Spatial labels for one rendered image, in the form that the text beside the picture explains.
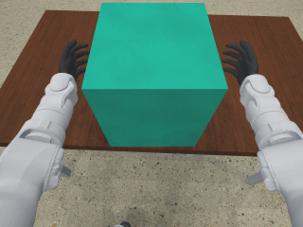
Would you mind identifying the robot right hand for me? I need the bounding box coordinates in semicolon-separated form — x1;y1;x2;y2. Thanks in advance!
221;40;259;86

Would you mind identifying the table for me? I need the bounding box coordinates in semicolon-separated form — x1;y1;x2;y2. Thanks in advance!
0;9;303;185

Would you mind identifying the robot left upper arm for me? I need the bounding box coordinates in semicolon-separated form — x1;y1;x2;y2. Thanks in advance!
0;137;64;227

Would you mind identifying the robot right upper arm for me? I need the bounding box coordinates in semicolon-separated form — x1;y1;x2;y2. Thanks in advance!
257;139;303;227

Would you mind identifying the carton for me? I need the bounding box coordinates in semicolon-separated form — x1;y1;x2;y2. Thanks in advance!
81;2;228;147

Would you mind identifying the robot right forearm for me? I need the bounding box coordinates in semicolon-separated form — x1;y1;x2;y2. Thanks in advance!
240;74;303;151

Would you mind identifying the robot left forearm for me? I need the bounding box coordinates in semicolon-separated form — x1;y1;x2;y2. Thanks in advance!
0;73;79;170

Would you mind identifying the robot left hand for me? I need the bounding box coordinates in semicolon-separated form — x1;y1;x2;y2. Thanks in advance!
58;39;90;81

